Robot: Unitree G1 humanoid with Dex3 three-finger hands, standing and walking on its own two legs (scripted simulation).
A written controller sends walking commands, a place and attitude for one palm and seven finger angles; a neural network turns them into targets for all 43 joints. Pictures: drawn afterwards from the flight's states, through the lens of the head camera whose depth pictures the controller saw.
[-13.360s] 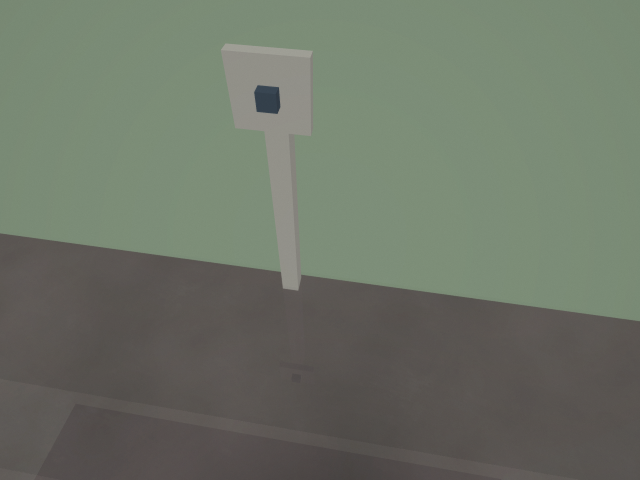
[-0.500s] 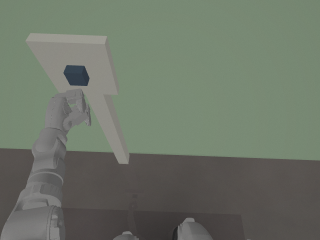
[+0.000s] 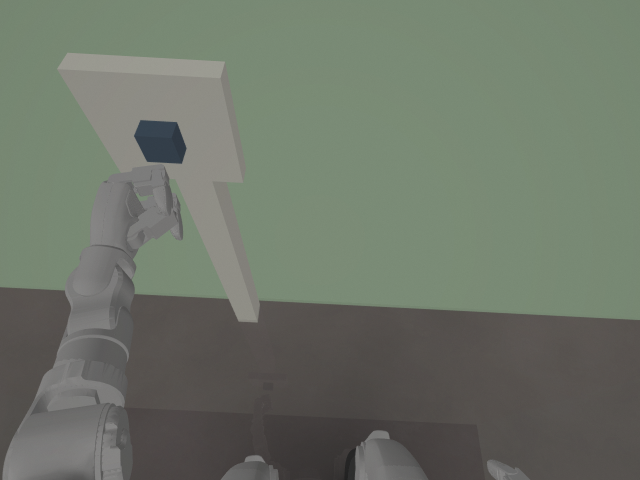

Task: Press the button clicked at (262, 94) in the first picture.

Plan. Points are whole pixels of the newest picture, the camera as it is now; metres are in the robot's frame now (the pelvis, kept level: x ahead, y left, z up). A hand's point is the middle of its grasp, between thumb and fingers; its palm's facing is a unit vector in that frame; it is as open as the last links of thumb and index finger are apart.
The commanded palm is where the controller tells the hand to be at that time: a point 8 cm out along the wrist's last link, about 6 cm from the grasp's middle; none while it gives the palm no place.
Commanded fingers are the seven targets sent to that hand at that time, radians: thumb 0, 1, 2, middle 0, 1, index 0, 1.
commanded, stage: aim a knuckle at the button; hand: left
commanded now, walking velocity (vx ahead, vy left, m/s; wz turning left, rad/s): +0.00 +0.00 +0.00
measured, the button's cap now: (162, 140) +0.52 +0.20 +0.09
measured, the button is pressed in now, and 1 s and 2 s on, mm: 0 10 0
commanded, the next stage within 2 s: press the button with the knuckle in 0.06 s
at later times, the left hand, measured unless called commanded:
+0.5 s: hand (181, 198) +0.45 +0.17 +0.06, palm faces -0.05 -1.00 -0.03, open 3.1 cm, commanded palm +0.43 +0.22 +0.06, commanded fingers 0.00 0.90 0.90 -1.30 -1.50 -1.30 -1.50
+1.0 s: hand (183, 181) +0.47 +0.18 +0.06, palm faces -0.05 -1.00 -0.04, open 3.5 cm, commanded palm +0.47 +0.22 +0.06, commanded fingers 0.00 0.90 0.90 -1.30 -1.50 -1.30 -1.50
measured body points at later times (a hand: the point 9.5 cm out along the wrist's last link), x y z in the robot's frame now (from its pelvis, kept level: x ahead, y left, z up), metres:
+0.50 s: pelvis +0.00 +0.00 +0.00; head +0.10 +0.01 +0.43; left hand +0.45 +0.23 +0.06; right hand +0.08 -0.26 -0.12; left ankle -0.02 +0.10 -0.69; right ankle +0.06 -0.11 -0.69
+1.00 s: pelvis -0.02 -0.01 -0.01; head +0.11 +0.01 +0.42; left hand +0.47 +0.23 +0.06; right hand +0.02 -0.27 -0.13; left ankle -0.02 +0.10 -0.69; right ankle +0.06 -0.11 -0.69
